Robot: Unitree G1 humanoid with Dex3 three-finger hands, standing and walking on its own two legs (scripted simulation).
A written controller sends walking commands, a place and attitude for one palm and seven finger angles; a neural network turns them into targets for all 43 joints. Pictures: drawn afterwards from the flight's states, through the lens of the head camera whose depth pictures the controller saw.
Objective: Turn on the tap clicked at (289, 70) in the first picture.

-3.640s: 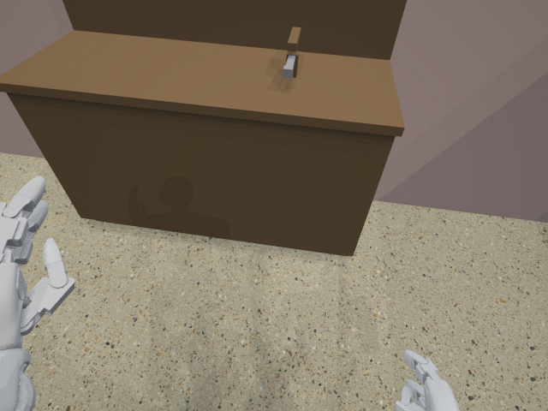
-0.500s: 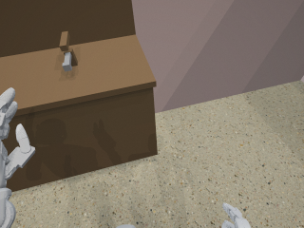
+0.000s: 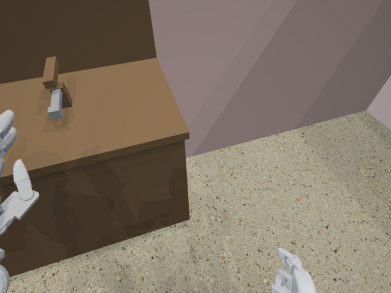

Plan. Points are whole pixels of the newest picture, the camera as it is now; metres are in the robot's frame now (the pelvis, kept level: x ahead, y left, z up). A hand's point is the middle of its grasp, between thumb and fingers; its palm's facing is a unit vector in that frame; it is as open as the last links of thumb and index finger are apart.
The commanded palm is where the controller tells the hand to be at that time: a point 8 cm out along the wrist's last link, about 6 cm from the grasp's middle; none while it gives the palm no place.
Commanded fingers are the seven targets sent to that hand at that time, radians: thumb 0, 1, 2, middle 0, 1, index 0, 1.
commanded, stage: take the last steps up to it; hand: left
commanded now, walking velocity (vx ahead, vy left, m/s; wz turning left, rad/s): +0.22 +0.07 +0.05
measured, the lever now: (55, 112) +0.54 +0.42 +0.05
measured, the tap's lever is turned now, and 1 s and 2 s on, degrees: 0 0 0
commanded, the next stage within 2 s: come to a stop and stand still in 0.34 s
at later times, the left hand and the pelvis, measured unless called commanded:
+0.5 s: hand (58, 139) +0.32 +0.25 +0.18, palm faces +0.44 -0.81 -0.39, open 7.4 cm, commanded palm +0.25 +0.29 +0.18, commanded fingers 0.00 0.90 0.90 -0.20 -0.30 -0.20 -0.30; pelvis +0.10 +0.00 +0.00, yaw +1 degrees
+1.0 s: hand (46, 134) +0.32 +0.27 +0.19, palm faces +0.47 -0.72 -0.51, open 7.4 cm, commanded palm +0.24 +0.27 +0.18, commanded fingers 0.00 0.90 0.90 -0.20 -0.30 -0.20 -0.30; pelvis +0.09 -0.01 +0.00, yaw +2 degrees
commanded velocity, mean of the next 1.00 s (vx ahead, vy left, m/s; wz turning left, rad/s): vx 0.02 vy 0.05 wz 0.01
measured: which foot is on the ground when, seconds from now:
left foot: down 0.00-0.04, up 0.06-0.34, down 0.36-0.68, up 0.70-0.92, down 0.94-1.00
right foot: up 0.00-0.02, down 0.04-0.38, up 0.40-0.62, down 0.64-1.00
